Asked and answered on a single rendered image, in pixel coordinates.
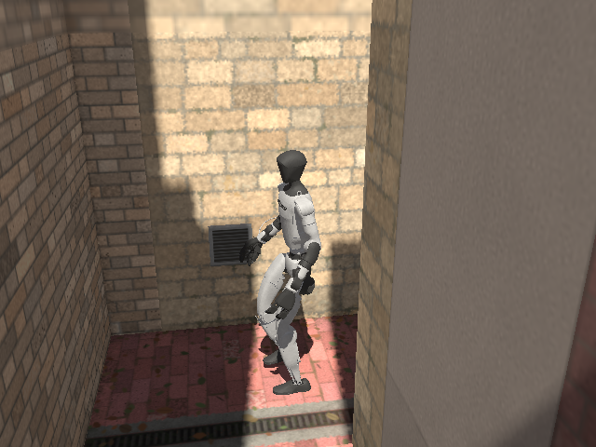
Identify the left robot hand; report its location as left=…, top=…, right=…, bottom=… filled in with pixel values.
left=265, top=289, right=296, bottom=319

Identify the robot right forearm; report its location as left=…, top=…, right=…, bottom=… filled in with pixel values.
left=257, top=216, right=282, bottom=244

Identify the robot right foot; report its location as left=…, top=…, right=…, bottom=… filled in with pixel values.
left=263, top=349, right=283, bottom=365

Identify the robot left forearm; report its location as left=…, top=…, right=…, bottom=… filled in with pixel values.
left=285, top=242, right=320, bottom=293

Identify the right robot hand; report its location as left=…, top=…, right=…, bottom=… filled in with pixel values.
left=239, top=237, right=263, bottom=266

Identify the humanoid robot torso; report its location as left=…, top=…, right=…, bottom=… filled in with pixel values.
left=278, top=183, right=313, bottom=276

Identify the left robot upper arm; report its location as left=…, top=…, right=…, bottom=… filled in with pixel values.
left=294, top=196, right=321, bottom=252

